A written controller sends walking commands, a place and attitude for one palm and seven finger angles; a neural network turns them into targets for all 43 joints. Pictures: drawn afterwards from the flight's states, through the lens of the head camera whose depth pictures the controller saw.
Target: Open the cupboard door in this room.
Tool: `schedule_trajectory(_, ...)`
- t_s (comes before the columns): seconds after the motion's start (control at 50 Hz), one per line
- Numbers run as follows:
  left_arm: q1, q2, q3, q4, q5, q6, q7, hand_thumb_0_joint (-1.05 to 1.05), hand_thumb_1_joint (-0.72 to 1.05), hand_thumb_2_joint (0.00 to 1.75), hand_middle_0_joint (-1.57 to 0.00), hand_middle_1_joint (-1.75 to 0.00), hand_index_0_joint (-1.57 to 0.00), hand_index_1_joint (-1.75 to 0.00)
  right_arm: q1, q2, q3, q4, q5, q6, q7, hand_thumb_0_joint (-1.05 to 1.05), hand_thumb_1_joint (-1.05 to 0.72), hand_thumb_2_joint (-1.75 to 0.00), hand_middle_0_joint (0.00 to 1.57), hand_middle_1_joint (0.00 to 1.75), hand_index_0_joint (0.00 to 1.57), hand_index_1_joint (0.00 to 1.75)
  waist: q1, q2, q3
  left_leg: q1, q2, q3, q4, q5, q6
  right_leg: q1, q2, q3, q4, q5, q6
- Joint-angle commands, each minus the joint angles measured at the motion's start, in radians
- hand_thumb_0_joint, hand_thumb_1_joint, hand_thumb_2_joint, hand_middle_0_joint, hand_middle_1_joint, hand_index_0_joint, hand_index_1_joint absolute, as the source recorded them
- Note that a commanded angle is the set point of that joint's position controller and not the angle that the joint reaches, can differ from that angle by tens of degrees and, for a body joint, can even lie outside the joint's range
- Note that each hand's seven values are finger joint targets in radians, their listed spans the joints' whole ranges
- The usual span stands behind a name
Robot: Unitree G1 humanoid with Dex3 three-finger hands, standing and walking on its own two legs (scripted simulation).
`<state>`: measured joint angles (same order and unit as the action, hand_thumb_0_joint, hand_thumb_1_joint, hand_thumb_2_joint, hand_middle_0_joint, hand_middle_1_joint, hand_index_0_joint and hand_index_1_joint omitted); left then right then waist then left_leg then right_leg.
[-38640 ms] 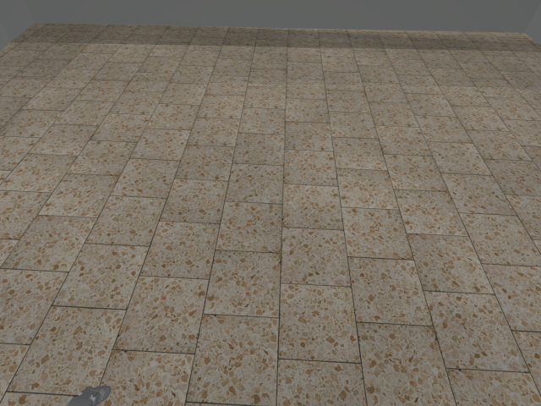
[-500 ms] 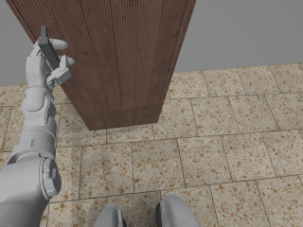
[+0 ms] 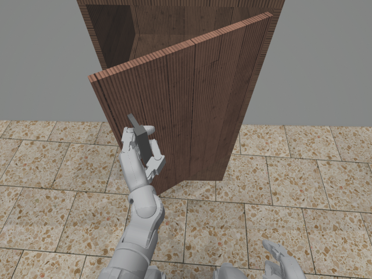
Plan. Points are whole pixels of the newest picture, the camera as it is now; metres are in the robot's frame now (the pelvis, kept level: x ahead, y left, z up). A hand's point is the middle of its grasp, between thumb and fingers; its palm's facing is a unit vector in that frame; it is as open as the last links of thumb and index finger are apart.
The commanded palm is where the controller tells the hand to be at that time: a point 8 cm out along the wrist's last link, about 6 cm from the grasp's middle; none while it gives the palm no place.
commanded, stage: pull the door open along its arc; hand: left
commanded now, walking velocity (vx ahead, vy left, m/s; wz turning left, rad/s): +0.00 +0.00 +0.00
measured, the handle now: (140, 141) +0.39 +0.12 +0.05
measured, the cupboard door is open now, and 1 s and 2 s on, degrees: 33 44 45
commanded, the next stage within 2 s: open thumb and fingers to let go in 0.18 s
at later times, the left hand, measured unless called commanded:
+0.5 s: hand (180, 177) +0.32 +0.03 +0.04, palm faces +0.41 -0.91 -0.04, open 6.6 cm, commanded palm +0.26 +0.07 +0.04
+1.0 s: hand (178, 181) +0.31 +0.03 +0.04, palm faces +0.36 -0.93 -0.02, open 14.6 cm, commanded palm +0.26 +0.07 +0.04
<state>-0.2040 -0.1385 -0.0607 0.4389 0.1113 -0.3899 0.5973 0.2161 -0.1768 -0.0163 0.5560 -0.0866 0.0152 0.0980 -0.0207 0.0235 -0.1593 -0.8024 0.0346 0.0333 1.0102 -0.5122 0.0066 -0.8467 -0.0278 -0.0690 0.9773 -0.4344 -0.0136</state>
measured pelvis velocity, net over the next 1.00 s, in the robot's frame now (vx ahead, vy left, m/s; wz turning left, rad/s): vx -0.02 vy -0.03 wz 0.04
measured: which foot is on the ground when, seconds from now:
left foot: down 0.00-1.00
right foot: down 0.00-1.00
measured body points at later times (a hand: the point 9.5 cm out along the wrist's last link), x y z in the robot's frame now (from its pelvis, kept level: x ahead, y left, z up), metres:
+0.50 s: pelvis -0.01 -0.05 +0.00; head +0.05 -0.07 +0.45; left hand +0.29 +0.08 +0.05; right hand +0.18 -0.26 -0.11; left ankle -0.02 +0.11 -0.67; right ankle +0.02 -0.12 -0.67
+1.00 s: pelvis -0.02 -0.03 +0.00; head +0.04 -0.05 +0.44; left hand +0.28 +0.08 +0.05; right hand +0.15 -0.25 -0.12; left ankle -0.02 +0.11 -0.67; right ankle +0.02 -0.11 -0.67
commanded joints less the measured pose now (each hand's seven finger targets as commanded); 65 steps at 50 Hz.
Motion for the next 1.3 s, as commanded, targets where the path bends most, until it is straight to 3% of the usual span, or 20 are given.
schedule_trajectory(0.0,-0.109,-0.092,-0.146,-0.288,0.064,-0.045,0.029,0.0,0.9,0.9,-0.4,-1.35,-0.4,-1.35,0.002,-0.102,-0.04,-0.113,0.0,-0.045,-0.027,0.0,-0.9,-0.9,0.2,0.3,0.2,0.3,-0.014,-0.075,-0.332,0.18,-0.026,-0.013,-0.133,0.397,-0.013,0.31,0.035,-0.011,-0.099,0.38,-0.024)
schedule_trajectory(0.08,-0.007,-0.18,-0.245,-0.336,0.043,-0.018,0.019,0.0,0.9,0.9,-0.4,-1.35,-0.4,-1.35,-0.055,-0.084,-0.025,-0.121,0.009,-0.069,-0.032,0.0,-0.9,-0.9,0.2,0.3,0.2,0.3,-0.011,-0.075,-0.288,0.186,-0.03,-0.021,-0.139,0.356,-0.01,0.313,0.033,-0.018,-0.12,0.34,-0.027)
schedule_trajectory(0.16,0.143,-0.143,-0.222,-0.39,0.028,0.013,0.015,0.0,0.9,0.9,-0.4,-1.35,-0.4,-1.35,-0.095,-0.073,-0.014,-0.13,0.012,-0.083,-0.038,0.0,-0.9,-0.9,0.2,0.3,0.2,0.3,0.02,-0.071,-0.276,0.172,-0.044,-0.014,-0.138,0.327,-0.011,0.351,0.024,-0.002,-0.137,0.34,-0.027)
schedule_trajectory(0.26,-0.122,-0.066,-0.139,-0.323,0.025,0.032,0.06,0.0,0.9,0.9,-0.4,-1.35,-0.4,-1.35,-0.126,-0.075,0.0,-0.087,0.007,-0.091,-0.065,0.0,-0.9,-0.9,0.2,0.3,0.2,0.3,-0.017,-0.102,-0.167,0.103,-0.059,-0.028,-0.107,0.195,-0.007,0.267,-0.002,0.059,-0.197,0.156,-0.007)
schedule_trajectory(0.3,-0.123,-0.062,-0.116,-0.279,0.024,0.027,0.064,0.0,0.76,0.84,-0.39,-1.34,-0.39,-1.34,-0.124,-0.068,0.002,-0.076,0.001,-0.095,-0.073,0.0,-0.9,-0.9,0.2,0.3,0.2,0.3,-0.012,-0.127,-0.172,0.083,-0.064,-0.031,-0.097,0.176,-0.007,0.28,-0.015,0.092,-0.214,0.125,0.001)
schedule_trajectory(0.38,-0.069,-0.05,-0.103,-0.296,0.016,0.007,0.045,0.0,0.48,0.72,-0.37,-1.3,-0.37,-1.3,-0.106,-0.066,-0.01,-0.08,-0.002,-0.098,-0.082,0.0,-0.9,-0.9,0.2,0.3,0.2,0.3,0.007,-0.145,-0.278,0.062,-0.068,-0.028,-0.086,0.213,-0.011,0.384,-0.037,0.135,-0.201,0.262,0.014)
schedule_trajectory(0.5,-0.051,-0.042,-0.12,-0.322,0.021,-0.012,0.015,0.0,0.06,0.54,-0.34,-1.26,-0.34,-1.26,-0.082,-0.071,-0.022,-0.078,0.001,-0.094,-0.086,0.0,-0.9,-0.9,0.2,0.3,0.2,0.3,-0.011,-0.149,-0.297,0.045,-0.063,-0.029,-0.076,0.222,-0.012,0.413,-0.052,0.156,-0.193,0.353,0.026)
schedule_trajectory(0.66,-0.072,-0.009,-0.101,-0.315,0.005,-0.033,-0.002,0.0,-0.5,0.3,-0.3,-1.2,-0.3,-1.2,-0.09,-0.082,-0.025,-0.078,0.007,-0.101,-0.094,0.0,-0.9,-0.9,0.2,0.3,0.2,0.3,-0.014,-0.174,-0.246,0.008,-0.064,-0.037,-0.076,0.15,-0.008,0.377,-0.061,0.188,-0.23,0.187,0.027)
schedule_trajectory(0.7,-0.082,-0.013,-0.106,-0.305,0.008,-0.034,0.001,0.0,-0.5,0.3,-0.3,-1.2,-0.3,-1.2,-0.089,-0.082,-0.025,-0.076,0.006,-0.102,-0.095,0.0,-0.9,-0.9,0.2,0.3,0.2,0.3,-0.015,-0.153,-0.233,0.016,-0.064,-0.033,-0.075,0.146,-0.007,0.355,-0.058,0.181,-0.231,0.158,0.023)
schedule_trajectory(0.74,-0.105,0.009,-0.083,-0.298,0.01,-0.038,0.007,0.0,-0.5,0.3,-0.28,-1.1,-0.28,-1.1,-0.088,-0.085,-0.026,-0.075,0.005,-0.102,-0.097,0.0,-0.9,-0.9,0.2,0.3,0.2,0.3,-0.014,-0.169,-0.242,0.014,-0.063,-0.036,-0.075,0.149,-0.004,0.35,-0.052,0.174,-0.226,0.138,0.019)
schedule_trajectory(0.8,-0.089,-0.029,-0.109,-0.298,0.02,-0.037,0.013,0.0,-0.5,0.3,-0.26,-0.95,-0.26,-0.95,-0.081,-0.081,-0.029,-0.078,0.003,-0.104,-0.093,0.0,-0.9,-0.9,0.2,0.3,0.2,0.3,-0.008,-0.12,-0.267,0.045,-0.062,-0.026,-0.08,0.178,-0.004,0.338,-0.04,0.14,-0.198,0.176,0.01)
schedule_trajectory(0.84,-0.069,-0.038,-0.114,-0.29,0.026,-0.03,0.016,0.0,-0.5,0.3,-0.24,-0.85,-0.24,-0.85,-0.069,-0.084,-0.029,-0.081,0.0,-0.106,-0.089,0.0,-0.9,-0.9,0.2,0.3,0.2,0.3,-0.005,-0.132,-0.278,0.054,-0.06,-0.028,-0.084,0.204,-0.003,0.339,-0.027,0.112,-0.178,0.214,0.003)
schedule_trajectory(0.9,-0.082,-0.041,-0.116,-0.292,0.018,-0.026,0.02,0.0,-0.5,0.3,-0.22,-0.7,-0.22,-0.7,-0.075,-0.084,-0.028,-0.085,0.002,-0.106,-0.09,0.0,-0.9,-0.9,0.2,0.3,0.2,0.3,-0.009,-0.146,-0.264,0.05,-0.061,-0.024,-0.087,0.188,-0.003,0.336,-0.027,0.112,-0.187,0.19,0.007)
schedule_trajectory(1.06,-0.083,-0.068,-0.126,-0.295,0.019,-0.003,0.047,0.0,-0.5,0.3,-0.15,-0.3,-0.15,-0.3,-0.082,-0.083,-0.02,-0.094,0.001,-0.107,-0.081,0.0,-0.9,-0.9,0.2,0.3,0.2,0.3,0.005,-0.091,-0.256,0.101,-0.055,-0.027,-0.109,0.231,-0.007,0.287,0.004,0.037,-0.139,0.209,-0.015)
schedule_trajectory(1.18,-0.122,-0.108,-0.142,-0.279,0.017,0.018,0.066,0.0,-0.5,0.3,-0.15,-0.3,-0.15,-0.3,-0.102,-0.081,-0.012,-0.094,0.002,-0.11,-0.073,0.0,-0.9,-0.9,0.2,0.3,0.2,0.3,0.006,-0.075,-0.236,0.108,-0.053,-0.034,-0.116,0.207,-0.009,0.242,0.015,0.015,-0.127,0.148,-0.021)
schedule_trajectory(1.2,-0.086,-0.007,-0.384,-0.312,0.137,-0.025,-0.161,0.0,-0.5,0.3,-0.15,-0.3,-0.15,-0.3,-0.015,-0.128,-0.018,-0.07,0.01,-0.101,-0.071,0.0,-0.9,-0.9,0.2,0.3,0.2,0.3,-0.096,-0.134,-0.172,0.135,-0.046,-0.034,-0.093,0.217,0.013,0.196,0.008,0.04,-0.115,0.232,-0.019)
schedule_trajectory(1.22,-0.145,0.059,-0.313,-0.365,0.096,-0.077,-0.28,0.0,-0.5,0.3,-0.15,-0.3,-0.15,-0.3,-0.013,-0.124,-0.026,-0.1,0.02,-0.104,-0.076,0.0,-0.9,-0.9,0.2,0.3,0.2,0.3,-0.069,-0.093,-0.234,0.121,-0.05,-0.036,-0.076,0.235,0.018,0.225,-0.003,0.047,-0.094,0.275,-0.024)
schedule_trajectory(1.24,-0.169,0.107,-0.291,-0.376,0.08,-0.107,-0.353,0.0,-0.5,0.3,-0.15,-0.3,-0.15,-0.3,-0.013,-0.129,-0.025,-0.107,0.021,-0.099,-0.082,0.0,-0.9,-0.9,0.2,0.3,0.2,0.3,-0.059,-0.07,-0.282,0.118,-0.054,-0.034,-0.067,0.248,0.021,0.257,-0.007,0.059,-0.073,0.306,-0.028)
schedule_trajectory(1.26,-0.171,0.126,-0.283,-0.41,0.061,-0.125,-0.414,0.0,-0.5,0.3,-0.15,-0.3,-0.15,-0.3,-0.019,-0.125,-0.026,-0.118,0.027,-0.102,-0.086,0.0,-0.9,-0.9,0.2,0.3,0.2,0.3,-0.044,-0.034,-0.318,0.125,-0.056,-0.034,-0.065,0.245,0.019,0.269,-0.008,0.065,-0.066,0.307,-0.028)
schedule_trajectory(1.28,-0.149,0.111,-0.29,-0.392,0.026,-0.127,-0.473,0.0,-0.5,0.3,-0.15,-0.3,-0.15,-0.3,-0.019,-0.123,-0.021,-0.128,0.038,-0.105,-0.089,0.0,-0.9,-0.9,0.2,0.3,0.2,0.3,-0.048,-0.04,-0.289,0.123,-0.055,-0.038,-0.07,0.219,0.018,0.258,-0.006,0.062,-0.074,0.275,-0.028)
